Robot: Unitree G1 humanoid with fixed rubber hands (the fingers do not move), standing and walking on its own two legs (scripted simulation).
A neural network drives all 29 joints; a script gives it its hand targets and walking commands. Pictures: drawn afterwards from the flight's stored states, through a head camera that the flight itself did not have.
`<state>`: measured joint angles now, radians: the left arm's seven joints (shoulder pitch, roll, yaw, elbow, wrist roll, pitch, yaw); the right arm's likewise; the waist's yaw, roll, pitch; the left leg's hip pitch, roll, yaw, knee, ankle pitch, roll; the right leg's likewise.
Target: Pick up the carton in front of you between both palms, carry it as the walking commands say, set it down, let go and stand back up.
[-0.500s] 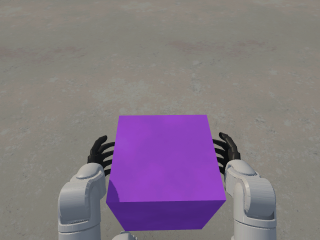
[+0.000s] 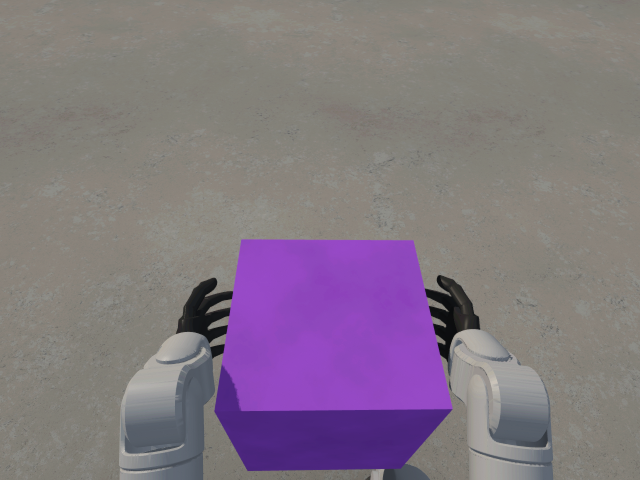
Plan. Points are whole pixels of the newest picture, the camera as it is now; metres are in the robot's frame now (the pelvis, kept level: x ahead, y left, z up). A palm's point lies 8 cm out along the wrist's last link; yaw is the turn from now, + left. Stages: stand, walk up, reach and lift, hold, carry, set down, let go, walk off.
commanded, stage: carry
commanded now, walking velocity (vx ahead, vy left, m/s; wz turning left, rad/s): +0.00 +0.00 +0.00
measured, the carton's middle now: (326, 361) +0.27 +0.00 +0.00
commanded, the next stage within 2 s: none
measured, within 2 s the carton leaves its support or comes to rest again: neither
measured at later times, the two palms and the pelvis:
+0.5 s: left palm (233, 202) +0.48 +0.13 +0.08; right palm (434, 200) +0.49 -0.16 +0.08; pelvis +0.22 -0.02 -0.01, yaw +1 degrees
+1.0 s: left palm (224, 196) +0.50 +0.15 +0.07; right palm (418, 194) +0.51 -0.15 +0.07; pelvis +0.24 -0.01 -0.02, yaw +1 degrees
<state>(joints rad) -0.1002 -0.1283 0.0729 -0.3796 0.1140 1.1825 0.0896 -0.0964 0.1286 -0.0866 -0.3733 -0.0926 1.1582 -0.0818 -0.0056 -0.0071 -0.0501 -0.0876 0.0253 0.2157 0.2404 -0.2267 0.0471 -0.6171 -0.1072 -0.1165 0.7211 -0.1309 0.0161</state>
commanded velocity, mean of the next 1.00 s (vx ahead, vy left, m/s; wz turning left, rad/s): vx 0.00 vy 0.00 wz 0.00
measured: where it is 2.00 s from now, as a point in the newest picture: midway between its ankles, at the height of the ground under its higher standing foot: outside the picture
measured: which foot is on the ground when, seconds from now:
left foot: down 0.00-0.16, up 0.18-0.36, down 0.38-1.00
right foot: up 0.00-0.12, down 0.14-1.00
